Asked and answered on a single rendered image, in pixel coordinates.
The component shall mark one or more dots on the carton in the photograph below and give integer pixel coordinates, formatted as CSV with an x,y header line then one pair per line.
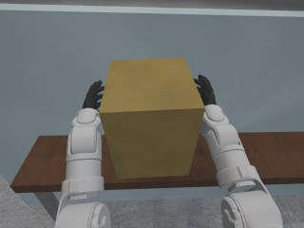
x,y
151,113

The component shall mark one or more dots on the right robot hand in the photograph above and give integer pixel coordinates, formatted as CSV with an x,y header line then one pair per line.
x,y
205,90

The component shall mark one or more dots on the right robot upper arm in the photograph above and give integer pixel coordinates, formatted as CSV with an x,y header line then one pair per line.
x,y
252,209

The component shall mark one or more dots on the robot left forearm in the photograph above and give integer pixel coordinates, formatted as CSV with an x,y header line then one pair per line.
x,y
83,160

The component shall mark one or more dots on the left robot hand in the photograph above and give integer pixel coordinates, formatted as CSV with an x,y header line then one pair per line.
x,y
92,98

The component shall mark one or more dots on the left robot upper arm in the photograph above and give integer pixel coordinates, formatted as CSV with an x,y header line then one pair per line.
x,y
84,215

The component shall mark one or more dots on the robot right forearm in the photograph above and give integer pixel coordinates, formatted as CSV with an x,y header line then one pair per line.
x,y
234,172

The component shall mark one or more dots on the table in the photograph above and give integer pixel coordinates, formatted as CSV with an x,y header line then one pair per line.
x,y
278,158

